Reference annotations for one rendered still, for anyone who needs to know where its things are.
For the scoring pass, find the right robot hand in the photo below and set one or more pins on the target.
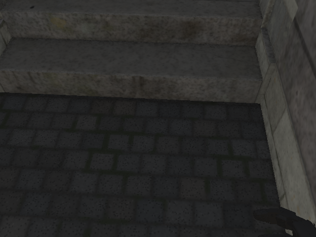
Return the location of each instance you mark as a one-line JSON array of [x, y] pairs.
[[286, 219]]

